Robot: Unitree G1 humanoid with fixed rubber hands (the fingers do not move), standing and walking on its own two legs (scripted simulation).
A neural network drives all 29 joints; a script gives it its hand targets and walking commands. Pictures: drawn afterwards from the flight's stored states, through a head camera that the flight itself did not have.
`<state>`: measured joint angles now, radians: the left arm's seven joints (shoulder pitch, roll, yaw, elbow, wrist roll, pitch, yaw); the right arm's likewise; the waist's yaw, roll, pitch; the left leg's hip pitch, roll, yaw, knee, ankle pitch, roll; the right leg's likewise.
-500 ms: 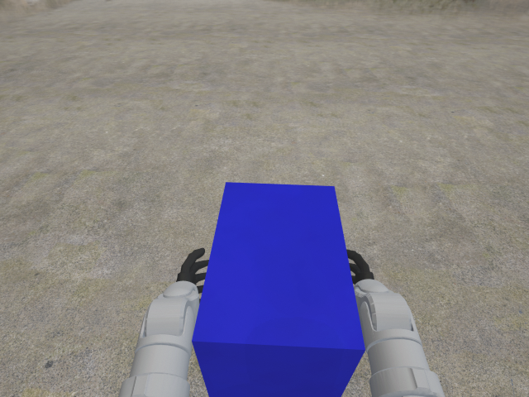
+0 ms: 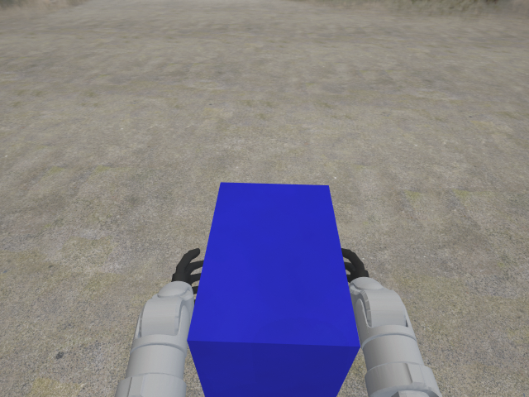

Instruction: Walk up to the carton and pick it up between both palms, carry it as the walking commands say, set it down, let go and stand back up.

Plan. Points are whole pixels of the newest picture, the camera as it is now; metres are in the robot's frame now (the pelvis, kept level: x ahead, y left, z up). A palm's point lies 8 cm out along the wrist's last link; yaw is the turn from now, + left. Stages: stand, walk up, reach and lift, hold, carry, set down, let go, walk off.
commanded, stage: reach and lift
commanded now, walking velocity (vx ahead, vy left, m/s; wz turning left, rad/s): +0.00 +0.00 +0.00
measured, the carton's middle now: (271, 301) +0.31 +0.00 -0.01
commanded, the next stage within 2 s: hold in 0.56 s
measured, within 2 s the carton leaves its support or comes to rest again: neither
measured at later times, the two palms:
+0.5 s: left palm (183, 301) +0.28 +0.14 +0.04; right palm (362, 298) +0.29 -0.15 +0.03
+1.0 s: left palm (185, 307) +0.27 +0.13 +0.03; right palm (367, 305) +0.27 -0.15 +0.03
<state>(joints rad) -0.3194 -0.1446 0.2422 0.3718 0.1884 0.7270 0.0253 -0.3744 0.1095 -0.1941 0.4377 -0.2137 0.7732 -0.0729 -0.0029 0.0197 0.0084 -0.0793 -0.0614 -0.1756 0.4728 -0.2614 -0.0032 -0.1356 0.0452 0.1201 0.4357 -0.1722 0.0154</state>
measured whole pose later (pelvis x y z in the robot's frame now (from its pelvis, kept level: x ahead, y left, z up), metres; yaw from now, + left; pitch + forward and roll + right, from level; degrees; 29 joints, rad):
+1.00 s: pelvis -0.01 -0.01 +0.00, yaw +0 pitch -8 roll +0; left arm -0.25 -0.15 0.20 0.28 0.18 0.76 0.02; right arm -0.29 0.11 -0.16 0.34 -0.19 0.80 -0.08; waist 0.00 0.00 0.01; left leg -0.11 -0.05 -0.17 0.51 -0.27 -0.02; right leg -0.17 0.05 0.11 0.49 -0.19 0.00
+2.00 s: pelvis -0.21 -0.02 -0.03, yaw +15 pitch +4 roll -3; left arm -0.26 -0.15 0.13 -0.31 0.07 1.23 0.15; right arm -0.27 0.15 -0.12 -0.25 -0.11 1.24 -0.15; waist 0.03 0.01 -0.04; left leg -0.65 -0.04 -0.08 0.50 0.08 0.03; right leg -0.42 0.01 -0.03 0.78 -0.48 0.06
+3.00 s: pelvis -0.66 -0.19 -0.03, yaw +51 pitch +1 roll -3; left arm -0.24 -0.15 0.13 -0.21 0.09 1.23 0.13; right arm -0.22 0.14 -0.10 -0.18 -0.09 1.24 -0.16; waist -0.03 -0.03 -0.07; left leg -0.52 -0.01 -0.02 0.71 -0.20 0.03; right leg -0.68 -0.12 -0.07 1.10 -0.41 0.08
